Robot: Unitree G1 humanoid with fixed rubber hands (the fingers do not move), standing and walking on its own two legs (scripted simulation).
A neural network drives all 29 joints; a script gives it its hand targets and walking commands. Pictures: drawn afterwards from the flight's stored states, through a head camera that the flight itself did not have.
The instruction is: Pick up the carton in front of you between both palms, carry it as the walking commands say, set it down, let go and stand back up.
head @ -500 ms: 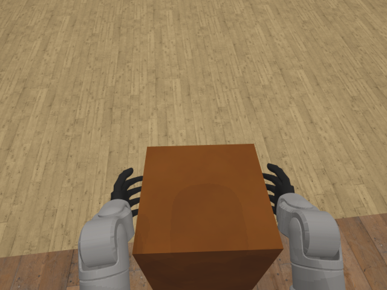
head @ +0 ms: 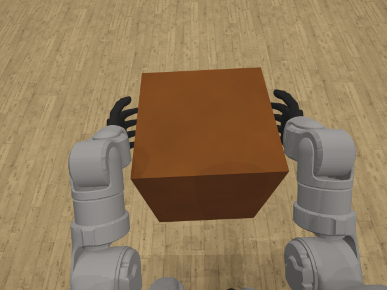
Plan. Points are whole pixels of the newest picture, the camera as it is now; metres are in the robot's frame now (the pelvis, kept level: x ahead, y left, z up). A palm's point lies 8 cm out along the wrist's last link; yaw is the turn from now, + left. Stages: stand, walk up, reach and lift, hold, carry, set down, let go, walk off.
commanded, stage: carry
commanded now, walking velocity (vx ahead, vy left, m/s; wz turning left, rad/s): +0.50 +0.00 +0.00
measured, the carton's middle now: (204, 153) +0.36 +0.01 +0.07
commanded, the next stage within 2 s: none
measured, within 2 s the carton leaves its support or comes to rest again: neither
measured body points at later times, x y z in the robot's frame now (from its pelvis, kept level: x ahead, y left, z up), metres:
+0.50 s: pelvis +0.32 +0.03 +0.02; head +0.44 +0.03 +0.46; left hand +0.74 +0.15 +0.13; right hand +0.71 -0.15 +0.13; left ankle +0.34 +0.11 -0.71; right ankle +0.29 -0.09 -0.60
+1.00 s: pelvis +0.66 -0.01 +0.06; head +0.72 -0.01 +0.51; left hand +1.05 +0.17 +0.22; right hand +1.07 -0.13 +0.22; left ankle +0.76 +0.11 -0.61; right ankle +0.59 -0.09 -0.68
